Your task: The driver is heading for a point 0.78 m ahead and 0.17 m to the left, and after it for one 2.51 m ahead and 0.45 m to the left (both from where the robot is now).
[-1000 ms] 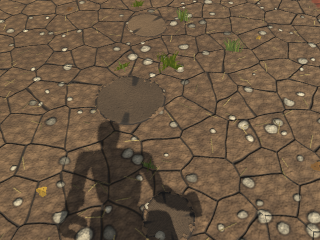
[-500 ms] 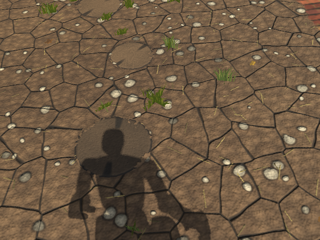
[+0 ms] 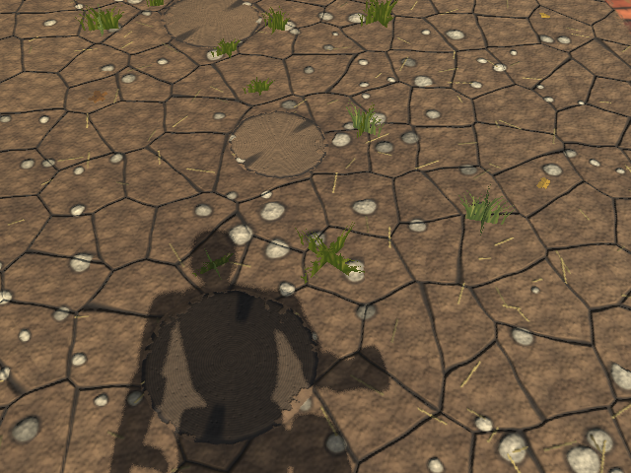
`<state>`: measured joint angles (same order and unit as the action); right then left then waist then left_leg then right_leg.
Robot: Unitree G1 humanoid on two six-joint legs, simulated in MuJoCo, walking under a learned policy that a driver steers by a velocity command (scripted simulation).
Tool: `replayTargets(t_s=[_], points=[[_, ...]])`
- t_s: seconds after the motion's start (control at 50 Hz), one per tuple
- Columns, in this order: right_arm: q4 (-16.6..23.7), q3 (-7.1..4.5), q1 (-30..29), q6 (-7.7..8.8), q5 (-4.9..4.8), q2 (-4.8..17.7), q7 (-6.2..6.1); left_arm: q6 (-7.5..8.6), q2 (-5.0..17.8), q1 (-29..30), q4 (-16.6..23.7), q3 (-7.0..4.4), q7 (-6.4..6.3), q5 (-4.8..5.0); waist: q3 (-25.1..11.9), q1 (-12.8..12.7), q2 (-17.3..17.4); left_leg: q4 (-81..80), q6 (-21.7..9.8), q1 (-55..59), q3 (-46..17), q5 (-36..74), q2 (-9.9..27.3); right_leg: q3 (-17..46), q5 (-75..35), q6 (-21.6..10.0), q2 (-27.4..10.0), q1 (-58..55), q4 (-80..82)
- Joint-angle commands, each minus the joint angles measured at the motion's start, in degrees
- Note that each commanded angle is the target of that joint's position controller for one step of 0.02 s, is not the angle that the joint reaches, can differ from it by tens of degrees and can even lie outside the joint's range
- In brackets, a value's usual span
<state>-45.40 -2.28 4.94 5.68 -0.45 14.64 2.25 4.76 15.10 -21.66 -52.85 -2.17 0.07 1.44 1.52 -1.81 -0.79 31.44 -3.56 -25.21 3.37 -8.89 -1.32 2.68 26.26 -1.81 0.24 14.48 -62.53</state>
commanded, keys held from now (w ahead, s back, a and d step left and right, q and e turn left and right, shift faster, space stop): w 0.20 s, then no key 0.18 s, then q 0.24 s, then w+q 0.38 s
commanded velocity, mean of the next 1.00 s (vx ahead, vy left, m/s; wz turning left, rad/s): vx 0.31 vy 0.00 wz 0.24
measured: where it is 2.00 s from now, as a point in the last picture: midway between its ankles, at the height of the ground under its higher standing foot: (266, 332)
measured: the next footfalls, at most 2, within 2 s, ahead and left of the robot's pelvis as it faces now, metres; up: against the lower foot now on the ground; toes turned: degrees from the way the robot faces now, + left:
right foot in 0.42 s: +0.39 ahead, -0.13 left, +0.00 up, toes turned -1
left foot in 0.86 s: +0.29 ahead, +0.10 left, +0.00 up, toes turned +17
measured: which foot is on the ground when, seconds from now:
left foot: down 0.00-0.44, up 0.46-0.84, down 0.86-1.00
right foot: up 0.00-0.40, down 0.42-0.84, up 0.86-1.00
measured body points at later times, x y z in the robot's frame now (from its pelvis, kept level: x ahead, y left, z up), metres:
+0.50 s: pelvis +0.23 -0.03 +0.00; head +0.27 -0.04 +0.45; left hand +0.43 +0.21 -0.09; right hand +0.26 -0.30 -0.14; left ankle +0.11 +0.09 -0.67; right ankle +0.35 -0.13 -0.73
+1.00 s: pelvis +0.32 +0.02 +0.02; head +0.31 +0.06 +0.47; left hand +0.42 +0.33 -0.09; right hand +0.38 -0.25 -0.09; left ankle +0.25 +0.09 -0.73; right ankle +0.42 -0.13 -0.66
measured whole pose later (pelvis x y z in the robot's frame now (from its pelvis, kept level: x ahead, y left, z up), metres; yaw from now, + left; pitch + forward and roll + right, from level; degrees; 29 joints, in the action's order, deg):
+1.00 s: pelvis +0.32 +0.02 +0.02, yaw +18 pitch +2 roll -3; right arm -51.2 -4.0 25.4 2.6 -0.5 13.1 -0.7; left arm 4.3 16.9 -2.9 -48.4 -4.9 0.3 0.6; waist -2.0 3.5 -2.1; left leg 22.7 -2.8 -9.5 -1.3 -15.4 0.3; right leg 0.0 12.1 -0.9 -1.9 32.2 -50.7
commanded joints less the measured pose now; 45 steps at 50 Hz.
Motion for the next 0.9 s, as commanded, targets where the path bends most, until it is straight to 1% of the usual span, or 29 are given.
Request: replayTargets(t_s=[0.02, 0.04, 0.08, 0.1, 0.18, 0.2, 0.26, 0.3, 0.34, 0.38, 0.4, 0.42, 0.44, 0.46, 0.48, 0.5, 0.52, 0.54, 0.56, 0.58, 0.62, 0.68, 0.76, 0.8, 0.82, 0.84, 0.86, 0.88, 0.9], points=[[0.42, -1.86, 7.84, 0.08, 0.33, 6.51, -0.38, 2.20, 7.57, 4.93, 6.16, -1.84, -0.46, -0.08, -5.41, 4.32, 2.64, -17.13, -11.02, 24.54, -24.02, 3.76, 17.19, 1.85, -6.79, -0.56, -6.45, 25.94, -8.07], [0.45, -1.46, 6.70, 0.33, 1.04, 5.41, -0.26, 1.47, 6.64, 3.57, 6.01, -2.02, -0.57, -0.63, -4.63, 2.18, 3.60, -19.13, -10.55, 19.97, -20.91, 6.07, 15.64, 2.29, -9.11, -0.55, -7.94, 22.23, -6.09], [-0.39, -1.69, 6.91, 0.89, 0.76, 5.78, -0.06, 0.15, 4.20, 1.57, 5.55, -1.71, -0.70, -0.69, -3.77, 0.62, 4.66, -21.87, -11.46, 15.61, -17.26, 9.62, 14.71, 1.80, -10.04, 0.29, -8.65, 19.16, -2.69], [-1.01, -1.85, 7.54, 1.10, 0.61, 6.29, -0.17, -0.28, 3.89, 2.45, 5.90, -1.71, -0.80, -0.80, -2.83, 0.40, 4.45, -22.86, -11.52, 14.58, -15.43, 10.92, 14.39, 1.49, -11.37, 0.74, -8.95, 19.94, -0.69], [-2.83, -2.33, 11.04, 0.58, 0.36, 8.19, -1.38, -0.44, 3.43, 10.32, 8.45, -1.66, -0.75, -1.44, -0.71, 2.07, 3.30, -24.40, -10.13, 16.26, -10.49, 14.49, 12.85, 0.49, -23.35, 1.95, -8.97, 25.04, 11.45], [-3.15, -2.30, 11.72, 0.38, 0.26, 8.32, -1.59, -0.28, 3.02, 12.19, 8.89, -1.53, -0.55, -1.35, -0.38, 2.67, 3.46, -24.56, -9.37, 16.47, -9.16, 14.16, 12.11, 0.02, -26.45, 1.89, -8.52, 24.61, 15.18], [-4.48, -2.02, 13.71, -0.30, 0.23, 8.62, -2.13, 0.36, 1.70, 17.84, 10.22, -0.91, 0.11, -1.52, 0.69, 4.40, 3.64, -22.09, -7.18, 16.06, -4.58, 24.74, 9.90, -2.88, -32.80, 1.75, -5.29, 19.18, 25.95], [-5.76, -1.91, 15.91, -1.01, 0.12, 8.86, -2.33, 0.61, 1.77, 20.17, 11.03, -0.83, 0.71, -1.37, -0.17, 5.44, 4.45, -19.39, -6.71, 18.98, -4.52, 27.41, 10.75, -3.23, -34.28, 1.46, -3.77, 17.25, 29.14], [-6.40, -1.82, 15.85, -1.75, 0.03, 8.81, -2.60, 0.85, 2.66, 21.15, 11.63, -1.01, 1.32, -1.42, -0.83, 5.16, 5.37, -15.78, -5.98, 22.61, -5.62, 28.86, 12.04, -2.55, -31.80, 0.33, -2.83, 16.56, 31.95], [-6.49, -2.11, 13.81, -2.26, -0.23, 9.64, -2.91, 1.13, 4.84, 17.95, 10.97, -1.72, 1.58, -1.92, -2.89, 2.54, 6.25, -10.71, -4.47, 25.03, -7.05, 30.59, 12.75, -2.12, -29.05, -1.40, -1.84, 12.11, 35.01], [-6.31, -2.02, 12.79, -2.45, -0.47, 9.37, -3.02, 1.39, 6.16, 13.27, 9.29, -2.39, 1.34, -2.49, -5.08, 0.07, 5.55, -5.29, -3.15, 24.46, -7.05, 32.57, 10.73, -2.92, -32.80, -2.59, -0.75, 5.02, 38.56], [-5.89, -1.49, 14.20, -2.25, 0.17, 8.04, -3.00, 1.73, 9.84, 8.40, 8.06, -3.38, 0.81, -3.25, -9.90, -1.10, 1.95, 3.41, -0.85, 20.21, -5.69, 26.49, 6.98, -0.20, -53.42, -4.58, -4.99, -6.22, 37.56], [-5.96, 0.19, 20.37, -1.54, 1.16, 2.88, -2.54, 1.31, 12.87, 4.00, 7.82, -3.74, 0.24, -4.54, -18.58, 0.17, -7.79, 20.46, 2.63, 3.06, -4.33, 0.11, 1.70, 12.10, -75.03, -12.32, -18.79, -28.09, 31.59], [-7.43, 0.92, 24.35, -1.61, 0.00, 1.61, -2.32, 0.15, 9.32, 2.30, 7.83, -2.91, 0.11, -3.21, -27.12, -0.80, -14.13, 33.69, 4.67, -3.89, -6.99, -32.36, -1.84, 21.57, -76.62, -18.80, -26.81, -33.94, 32.43], [-6.52, -1.18, 20.65, -2.18, -1.28, 8.83, -2.35, -0.85, 8.87, 3.72, 8.86, -2.76, 0.14, -2.08, -24.79, -2.07, -8.42, 39.84, 4.80, -6.86, -9.98, -33.08, 0.06, 19.98, -63.36, -17.38, -24.82, -28.06, 35.45], [-4.71, -1.82, 15.41, -3.12, -1.96, 9.57, -2.83, -1.40, 8.27, 8.22, 9.72, -2.56, -0.33, -1.77, -18.19, -1.07, -5.46, 41.08, 5.00, -10.45, -8.42, -29.36, 2.09, 16.08, -50.66, -14.96, -22.61, -21.07, 38.48], [-4.47, -1.94, 13.62, -4.56, -1.57, 8.25, -3.47, -1.59, 6.56, 12.38, 9.84, -1.95, -0.61, -1.78, -12.06, 0.57, -3.33, 38.59, 5.69, -10.28, -7.49, -25.89, 4.00, 11.96, -39.81, -13.23, -20.10, -12.05, 42.18], [-4.43, -2.27, 14.07, -6.21, -1.00, 7.50, -4.20, -1.72, 5.53, 15.65, 9.99, -1.71, -0.84, -2.16, -9.06, 2.46, -4.60, 35.93, 6.26, -6.83, -7.43, -22.36, 5.59, 9.02, -29.69, -11.78, -18.47, -4.19, 45.56], [-4.35, -2.22, 15.28, -7.52, -0.63, 6.13, -4.68, -1.90, 6.05, 17.71, 9.79, -1.95, -0.83, -2.81, -6.90, 3.72, -6.64, 34.68, 6.80, -2.67, -5.68, -19.36, 5.22, 6.00, -24.13, -11.30, -16.75, 2.58, 48.32], [-4.14, -2.32, 16.26, -8.26, -0.32, 5.29, -4.97, -1.95, 6.26, 18.96, 9.66, -2.13, -0.93, -3.17, -5.92, 4.42, -7.71, 33.83, 6.97, -0.31, -4.46, -17.57, 4.82, 3.46, -22.15, -11.50, -16.04, 6.20, 49.90], [-3.15, -2.72, 16.21, -8.74, -0.15, 5.01, -5.16, -1.83, 6.57, 19.83, 9.23, -2.35, -1.43, -3.21, -6.03, 4.80, -7.62, 30.48, 6.67, 0.61, -3.70, -14.93, 5.16, 0.43, -22.21, -12.07, -16.38, 7.00, 50.66], [-1.40, -2.76, 13.54, -8.21, 0.00, 4.76, -4.21, -1.69, 8.57, 19.60, 8.36, -3.24, -2.06, -1.66, -7.96, 4.02, -7.56, 22.17, 4.63, 2.07, -2.73, -10.62, 6.68, -0.39, -10.05, -11.23, -17.80, 5.00, 53.25], [-0.90, -3.51, 12.07, -7.44, -0.17, 5.99, -2.72, -2.06, 10.87, 19.19, 7.64, -4.22, -1.96, -0.14, -7.24, 4.15, -7.01, 12.87, 1.46, 6.25, 0.42, -11.52, 5.40, -0.83, 1.48, -8.93, -19.29, 2.83, 54.68], [-2.39, -3.80, 15.14, -7.39, -0.27, 5.40, -2.30, -2.61, 10.84, 20.60, 7.68, -4.29, -1.70, 0.70, -5.85, 6.32, -5.60, 4.93, -0.66, 11.42, 3.03, -9.58, 4.29, -2.89, 6.04, -6.79, -18.58, 4.15, 52.50], [-4.23, -4.04, 18.45, -7.38, -0.23, 5.15, -2.24, -2.95, 9.56, 21.31, 7.73, -4.03, -1.64, 0.78, -4.99, 7.59, -3.82, 0.99, -2.08, 15.15, 4.35, -9.83, 2.69, -4.89, 8.29, -5.18, -16.64, 6.05, 48.90], [-6.58, -4.45, 23.18, -7.19, -0.36, 5.48, -2.30, -3.32, 7.07, 21.98, 7.81, -3.50, -1.50, 0.50, -3.19, 8.96, 0.99, -4.49, -4.15, 18.59, 1.99, -13.36, 2.32, -8.34, 10.06, -3.02, -13.10, 9.20, 39.64], [-7.18, -5.13, 27.23, -6.61, -0.16, 8.55, -2.91, -3.44, 2.68, 23.28, 8.54, -2.45, -0.64, -0.19, -0.62, 9.28, 14.03, -13.63, -9.06, 22.88, -17.12, -24.15, 13.67, -14.02, 8.81, 0.84, -7.17, 20.83, 17.46], [-4.20, -5.41, 24.90, -4.94, 0.21, 14.23, -2.60, -2.27, 2.49, 25.44, 11.42, -2.39, -0.23, 0.20, 3.29, 7.25, 17.01, -23.26, -16.26, 23.16, -42.73, -39.21, 21.71, -6.26, 7.15, 1.78, 0.00, 36.75, 8.02], [-2.50, -5.19, 20.47, -3.11, 1.20, 13.10, -2.65, -0.65, 6.18, 28.11, 12.19, -3.06, 0.24, 1.02, 5.42, 6.45, 12.06, -27.42, -15.71, 21.60, -43.50, -38.98, 22.62, 0.11, 0.84, 0.33, -2.39, 39.67, 5.12]])
Velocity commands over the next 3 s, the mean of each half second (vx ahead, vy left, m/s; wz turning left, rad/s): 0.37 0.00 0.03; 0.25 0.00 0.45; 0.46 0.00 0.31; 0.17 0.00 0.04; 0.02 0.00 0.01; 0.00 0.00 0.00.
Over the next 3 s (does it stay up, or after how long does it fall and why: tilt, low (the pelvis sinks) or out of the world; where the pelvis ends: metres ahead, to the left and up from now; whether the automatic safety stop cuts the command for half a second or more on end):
stays up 0.80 0.17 0.01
